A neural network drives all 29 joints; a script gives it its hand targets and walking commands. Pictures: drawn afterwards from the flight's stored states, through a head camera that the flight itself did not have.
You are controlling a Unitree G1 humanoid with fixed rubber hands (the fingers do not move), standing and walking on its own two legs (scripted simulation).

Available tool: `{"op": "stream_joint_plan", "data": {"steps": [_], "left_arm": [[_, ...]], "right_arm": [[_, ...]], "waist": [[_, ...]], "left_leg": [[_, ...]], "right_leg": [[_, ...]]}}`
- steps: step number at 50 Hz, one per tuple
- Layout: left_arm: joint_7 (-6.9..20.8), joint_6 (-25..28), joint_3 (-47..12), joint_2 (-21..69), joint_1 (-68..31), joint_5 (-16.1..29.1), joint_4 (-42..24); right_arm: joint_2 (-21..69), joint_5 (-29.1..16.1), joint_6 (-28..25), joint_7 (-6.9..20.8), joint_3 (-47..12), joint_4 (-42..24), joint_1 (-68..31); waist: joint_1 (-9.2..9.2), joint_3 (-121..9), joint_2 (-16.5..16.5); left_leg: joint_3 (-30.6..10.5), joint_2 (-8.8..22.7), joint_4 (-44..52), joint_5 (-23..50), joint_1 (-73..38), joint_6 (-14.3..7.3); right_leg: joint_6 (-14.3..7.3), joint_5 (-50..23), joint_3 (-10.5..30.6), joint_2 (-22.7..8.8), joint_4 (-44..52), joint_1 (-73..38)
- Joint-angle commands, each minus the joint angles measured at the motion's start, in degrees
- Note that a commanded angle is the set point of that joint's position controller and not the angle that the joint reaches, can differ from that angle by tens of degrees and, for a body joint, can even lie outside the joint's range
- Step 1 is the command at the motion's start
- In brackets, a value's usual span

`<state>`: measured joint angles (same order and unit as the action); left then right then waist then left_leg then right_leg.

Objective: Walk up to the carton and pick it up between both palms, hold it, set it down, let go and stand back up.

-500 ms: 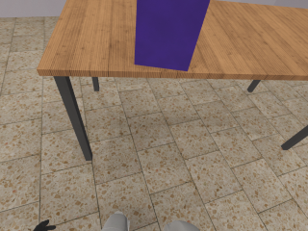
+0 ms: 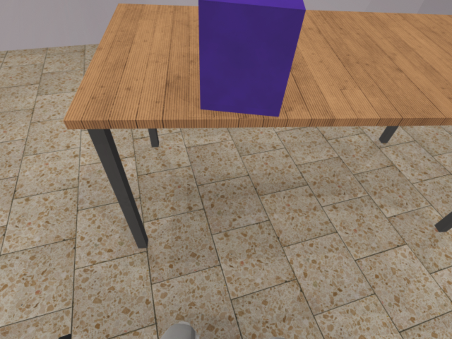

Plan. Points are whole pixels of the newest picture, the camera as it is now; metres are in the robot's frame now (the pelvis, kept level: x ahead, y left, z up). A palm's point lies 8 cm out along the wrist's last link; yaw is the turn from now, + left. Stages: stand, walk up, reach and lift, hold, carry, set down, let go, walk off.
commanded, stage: walk up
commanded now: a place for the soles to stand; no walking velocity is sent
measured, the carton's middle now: (246, 45) +0.73 -0.01 +0.16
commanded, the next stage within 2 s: none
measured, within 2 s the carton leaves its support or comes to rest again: neither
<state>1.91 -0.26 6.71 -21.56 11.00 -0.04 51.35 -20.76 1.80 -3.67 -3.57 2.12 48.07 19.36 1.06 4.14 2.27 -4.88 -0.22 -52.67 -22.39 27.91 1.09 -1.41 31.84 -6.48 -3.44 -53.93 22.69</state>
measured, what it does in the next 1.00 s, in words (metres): stands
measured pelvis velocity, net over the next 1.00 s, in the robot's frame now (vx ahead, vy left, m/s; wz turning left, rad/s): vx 0.02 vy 0.00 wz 0.03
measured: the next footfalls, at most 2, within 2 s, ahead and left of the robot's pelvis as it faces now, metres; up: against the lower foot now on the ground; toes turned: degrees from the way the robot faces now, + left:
none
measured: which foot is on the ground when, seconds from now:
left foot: down 0.00-1.00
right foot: down 0.00-1.00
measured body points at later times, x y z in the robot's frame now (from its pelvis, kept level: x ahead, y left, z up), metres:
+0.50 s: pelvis +0.02 +0.00 +0.00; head +0.04 +0.01 +0.45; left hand +0.10 +0.32 -0.12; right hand +0.08 -0.31 -0.10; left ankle +0.05 +0.14 -0.68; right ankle +0.01 -0.12 -0.69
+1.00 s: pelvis +0.02 +0.00 +0.01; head +0.03 +0.00 +0.45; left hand +0.09 +0.32 -0.11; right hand +0.09 -0.32 -0.10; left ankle +0.06 +0.15 -0.69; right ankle +0.01 -0.11 -0.69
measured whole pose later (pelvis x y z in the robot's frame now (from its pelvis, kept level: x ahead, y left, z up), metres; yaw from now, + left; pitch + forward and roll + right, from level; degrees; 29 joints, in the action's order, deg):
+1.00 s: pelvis +0.02 +0.00 +0.01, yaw +2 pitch -3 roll +1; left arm 1.8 0.0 4.9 -21.6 10.5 0.0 53.5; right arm -22.2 1.7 -3.7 -3.3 2.1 48.1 19.0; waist 1.1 4.4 1.2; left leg -5.2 -1.1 -49.0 -22.2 23.7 1.3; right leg -0.5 29.5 -6.6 -5.6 -52.3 19.9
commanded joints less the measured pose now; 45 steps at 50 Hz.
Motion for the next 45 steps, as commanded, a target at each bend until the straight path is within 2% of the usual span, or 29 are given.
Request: {"op": "stream_joint_plan", "data": {"steps": [1, 3, 4, 6, 9, 10, 11, 12, 13, 14, 16, 18, 20, 21, 22, 24, 25, 27, 28, 29, 30, 32, 33, 34, 38, 40, 41, 42, 45], "left_arm": [[-1.38, 2.11, 1.97, -13.19, -2.34, -0.37, -2.45], [-1.41, 2.81, 2.53, -14.89, 1.18, -0.95, -1.81], [-1.81, 3.17, 3.1, -17.02, 1.23, -1.4, -0.82], [-2.14, 3.71, 3.53, -18.74, -0.74, -1.62, -1.98], [-2.13, 3.49, 2.34, -18.08, -4.74, -1.19, -3.06], [-1.95, 2.87, 2.11, -16.96, -6.91, -1.05, -4.12], [-1.87, 2.61, 1.74, -15.36, -7.84, -0.55, -4.71], [-1.6, 2.05, 1.11, -12.02, -7.84, -0.29, -4.87], [-1.73, 1.33, 1.05, -11.71, -7.35, 0.33, -5.65], [-1.92, 1.26, 0.71, -11.45, -8.23, 0.73, -6.11], [-1.77, 1.87, 0.74, -12.42, -6.63, 0.86, -5.03], [-1.82, 2.08, 1.18, -12.26, -6.97, 0.76, -3.47], [-1.85, 2.45, 1.68, -13.72, -2.89, 0.03, -2.38], [-2.05, 2.94, 2.11, -15.29, -1.08, -0.63, -1.83], [-2.08, 3.41, 2.3, -17.21, -0.09, -1.39, -1.57], [-1.99, 3.85, 2.46, -17.88, -0.05, -1.36, -1.98], [-2.2, 3.61, 2.42, -18.59, -0.88, -1.12, -2.24], [-2.35, 3.46, 1.65, -17.66, -3.55, -0.85, -3.58], [-1.97, 2.83, 1.35, -16.54, -6.38, -1.36, -3.89], [-1.67, 2.46, 1.38, -15.4, -7.27, -1.2, -4.82], [-1.45, 2.32, 1.09, -13.39, -10.13, -0.71, -5.65], [-1.45, 1.0, 1.03, -12.13, -10.15, 0.35, -6.87], [-1.73, 0.8, 0.65, -12.27, -11.1, 0.78, -7.26], [-1.76, 1.48, 0.57, -11.84, -11.38, 0.63, -6.57], [-1.25, 2.39, 1.19, -12.48, -3.27, 0.28, -3.02], [-1.39, 2.46, 2.81, -18.12, 1.87, -1.46, -1.07], [-1.63, 2.92, 2.46, -19.39, 0.65, -1.82, -0.21], [-1.61, 3.13, 2.78, -19.15, -1.59, -1.73, -1.94], [-1.41, 2.78, 1.82, -17.9, -6.36, -1.11, -2.51]], "right_arm": [[-18.89, 0.45, -1.38, -0.16, 3.84, -1.74, -2.98], [-15.7, -0.21, -1.06, 0.36, 2.81, -3.02, -7.78], [-13.27, -0.64, -0.83, 0.51, 3.09, -2.4, -7.97], [-14.81, -0.03, -0.17, 0.07, 4.06, -2.17, -6.07], [-14.36, -0.52, -1.16, 0.48, 4.36, -1.51, -3.43], [-14.79, -0.9, -1.85, 0.49, 4.32, -0.68, -0.38], [-16.47, -0.22, -2.38, 0.22, 4.91, 0.44, 4.11], [-18.88, 0.62, -2.7, -0.16, 5.42, 0.95, 5.89], [-21.19, 0.49, -2.81, -0.02, 5.27, 0.8, 5.79], [-22.17, 0.23, -2.78, 0.01, 4.99, 0.34, 4.4], [-19.5, -0.03, -2.31, -0.54, 4.43, -0.67, 1.11], [-18.01, -0.6, -2.04, -0.91, 3.83, -0.37, 0.79], [-16.63, -0.56, -1.35, -0.42, 3.43, -2.44, -5.32], [-15.78, -1.19, -0.96, -0.14, 2.93, -3.25, -7.3], [-13.22, -1.91, -0.65, -0.06, 2.94, -3.86, -9.22], [-14.43, -0.55, -0.22, -0.2, 3.57, -3.93, -7.48], [-15.1, -0.5, -0.3, 0.16, 4.22, -3.18, -6.43], [-15.0, -0.44, -1.12, 0.49, 3.98, -1.77, -3.12], [-13.88, -0.93, -2.34, 0.35, 3.61, 0.23, 1.96], [-16.38, -0.15, -2.63, 0.08, 4.16, 0.97, 4.21], [-18.08, -0.08, -2.87, -0.29, 4.76, 1.46, 6.19], [-21.81, 0.3, -2.79, -0.37, 5.33, 1.43, 7.28], [-22.87, 0.24, -2.69, -0.81, 4.89, 0.95, 6.46], [-20.78, -0.01, -2.56, -1.0, 4.5, -0.06, 2.69], [-18.21, -0.34, -1.66, -0.41, 3.63, -1.85, -4.22], [-13.74, -1.56, -0.84, 0.35, 3.02, -3.5, -8.57], [-13.55, -1.74, -0.43, -0.06, 3.0, -2.91, -10.08], [-15.2, -1.08, -0.45, -0.25, 3.53, -2.44, -7.56], [-14.8, -0.6, -1.58, 0.34, 3.47, -1.24, -3.05]], "waist": [[0.63, -2.33, -11.43], [3.74, -2.04, -7.67], [4.38, -1.16, 1.1], [2.77, -0.69, 2.55], [-0.26, -1.31, 1.77], [-1.95, -2.73, 3.25], [-3.12, -5.61, -1.35], [-3.45, -5.33, -7.13], [-3.12, -9.55, -14.14], [-2.7, -7.82, -15.67], [-1.53, -7.43, -14.29], [-1.67, -6.03, -12.19], [1.59, -5.9, -9.96], [2.75, -5.09, -7.98], [4.07, -2.25, 2.14], [3.09, -1.12, 4.39], [2.2, -2.51, 2.87], [0.4, -2.45, 3.82], [-2.06, -2.99, 5.51], [-2.14, -3.87, 2.43], [-3.43, -5.28, -2.26], [-4.76, -6.55, -13.63], [-3.89, -6.45, -14.8], [-3.35, -3.65, -10.67], [1.6, -3.68, -11.6], [4.18, -2.7, 1.51], [4.82, 0.52, 6.76], [2.62, 0.87, 4.22], [-0.96, 1.53, 6.49]], "left_leg": [[-28.59, 10.04, 23.1, 1.53, 2.44, -13.2], [-14.59, 3.27, 14.18, 1.3, 12.9, -6.71], [-3.5, -1.55, 1.12, 5.57, 16.13, -3.74], [2.12, 0.67, -7.54, -9.9, 17.5, -2.78], [4.21, 2.14, -3.27, -7.81, 6.73, -4.11], [5.41, 1.74, 8.39, 4.37, -1.8, -4.97], [-0.42, 0.94, 10.88, 19.15, -7.08, -5.78], [-15.71, 5.66, 17.99, 22.28, -10.47, -8.74], [-28.63, 12.36, 21.23, 28.84, -14.48, -13.89], [-34.61, 14.37, 22.66, 29.01, -16.35, -16.81], [-34.69, 12.34, 20.04, 33.32, -18.05, -17.47], [-28.12, 11.4, 17.96, 35.96, -12.39, -15.06], [-20.07, 7.94, 14.95, 26.06, -1.39, -11.54], [-12.91, 4.14, 9.46, 23.89, 6.19, -8.36], [-1.55, -1.83, -0.96, 15.88, 12.16, -4.74], [3.97, -0.34, -7.02, -11.04, 14.55, -3.13], [4.49, 1.09, -9.44, -13.4, 13.02, -3.43], [5.16, 1.98, -2.03, -7.02, 6.35, -4.13], [5.74, 1.01, 9.89, -0.13, 1.0, -4.26], [1.58, 0.52, 9.44, 19.86, -4.98, -5.52], [-6.83, 2.39, 13.85, 24.01, -9.11, -7.72], [-34.46, 14.46, 23.93, 24.71, -16.2, -16.94], [-35.75, 15.19, 22.8, 24.37, -16.18, -18.42], [-32.16, 14.66, 21.84, 22.95, -16.39, -19.04], [-23.73, 9.48, 19.75, 16.81, -1.23, -13.54], [-7.56, 0.97, 7.0, 8.42, 11.8, -6.62], [2.47, -3.65, -4.08, 4.02, 15.26, -3.93], [4.77, -1.96, -6.99, -11.38, 14.14, -3.08], [4.78, 1.69, 1.48, -12.41, 5.75, -4.15]], "right_leg": [[-1.32, -2.18, 8.65, -0.18, 10.07, -2.59], [-4.05, 5.81, 15.85, -6.38, 22.4, -11.34], [-5.24, 6.5, 24.36, -13.52, 29.18, -15.17], [-9.07, -0.4, 30.37, -24.57, 34.02, -14.25], [-11.94, -26.67, 19.01, -21.58, 23.78, -9.3], [-8.95, -29.53, 11.37, -16.34, 18.19, -6.57], [-4.62, -29.49, 6.32, -11.14, 9.24, -4.72], [-0.62, -22.87, 2.15, -4.68, -0.64, 1.29], [0.95, -7.3, 4.93, -0.13, -1.5, 4.99], [0.14, 8.35, 8.32, -0.13, -2.37, 9.44], [-0.17, 6.79, 9.55, 0.52, 1.25, 8.1], [-0.41, -0.85, 7.94, -0.94, 4.62, 3.72], [-1.35, -7.1, 9.86, -2.56, 14.43, -7.59], [-4.13, -8.99, 14.15, -6.79, 19.5, -13.85], [-6.43, -6.45, 19.65, -13.98, 27.81, -14.07], [-12.18, -19.93, 25.84, -24.01, 30.49, -14.15], [-14.88, -25.2, 24.05, -25.19, 27.02, -14.58], [-12.92, -33.53, 16.99, -21.65, 21.76, -11.88], [-8.34, -32.99, 7.78, -14.98, 15.91, -11.07], [-5.08, -32.22, 4.87, -11.34, 10.14, -6.79], [-2.12, -29.2, 1.77, -6.49, 1.9, -2.3], [0.76, 3.77, 6.43, 0.88, -5.03, 9.88], [-0.29, 11.92, 9.32, 0.64, -3.46, 10.64], [-0.6, 8.89, 9.02, -0.88, -1.44, 12.48], [-1.6, -4.3, 6.42, -0.06, 13.27, -5.49], [-5.19, 4.17, 17.91, -8.79, 26.45, -14.74], [-8.89, 1.36, 25.88, -18.57, 33.92, -14.95], [-12.84, -4.47, 28.77, -24.53, 34.74, -13.49], [-12.29, -27.92, 16.47, -20.91, 24.46, -9.66]]}}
